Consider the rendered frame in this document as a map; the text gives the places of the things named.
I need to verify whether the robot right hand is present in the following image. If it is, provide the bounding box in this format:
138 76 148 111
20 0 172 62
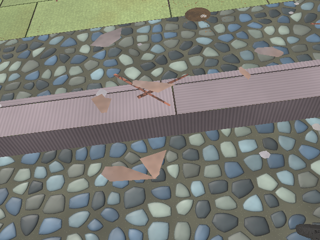
295 224 320 240

